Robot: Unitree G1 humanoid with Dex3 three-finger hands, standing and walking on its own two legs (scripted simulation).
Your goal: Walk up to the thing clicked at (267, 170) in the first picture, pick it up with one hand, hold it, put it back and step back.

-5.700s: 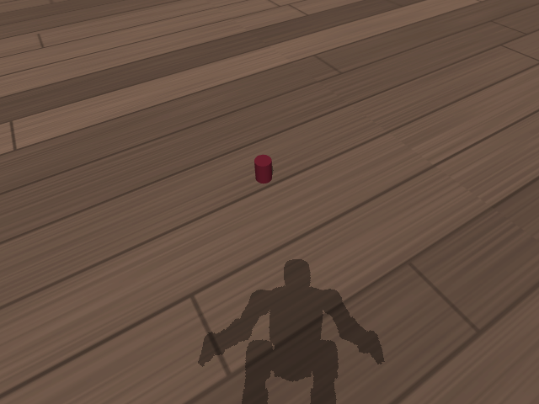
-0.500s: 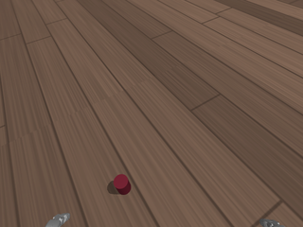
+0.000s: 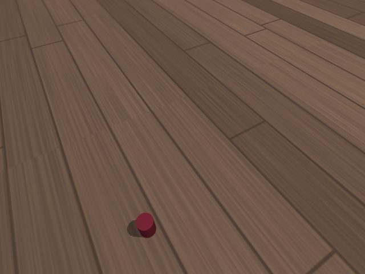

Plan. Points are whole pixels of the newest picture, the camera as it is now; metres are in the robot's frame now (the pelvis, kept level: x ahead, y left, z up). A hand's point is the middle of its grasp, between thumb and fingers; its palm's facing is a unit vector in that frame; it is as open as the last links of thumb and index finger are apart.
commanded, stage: walk up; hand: left
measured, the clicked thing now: (146, 225) +0.45 +0.23 -0.72
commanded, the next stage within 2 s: stand in 0.78 s
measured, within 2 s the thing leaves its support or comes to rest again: neither
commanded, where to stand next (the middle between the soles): +0.07 -0.01 m, yaw +1 degrees
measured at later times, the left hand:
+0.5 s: hand out of the picture +0.09 +0.25 -0.16, palm faces +0.02 -0.94 -0.34, open 7.4 cm
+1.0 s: hand out of the picture +0.10 +0.25 -0.15, palm faces +0.00 -0.94 -0.34, open 7.4 cm
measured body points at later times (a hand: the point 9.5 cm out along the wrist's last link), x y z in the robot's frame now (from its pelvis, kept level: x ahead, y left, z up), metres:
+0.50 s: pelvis +0.01 +0.00 +0.00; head +0.03 +0.00 +0.45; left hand +0.09 +0.30 -0.13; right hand +0.11 -0.30 -0.13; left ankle +0.03 +0.12 -0.74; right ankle +0.02 -0.13 -0.74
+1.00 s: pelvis +0.02 +0.00 +0.00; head +0.02 -0.01 +0.45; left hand +0.10 +0.30 -0.13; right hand +0.11 -0.30 -0.13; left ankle +0.03 +0.12 -0.74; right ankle +0.02 -0.13 -0.74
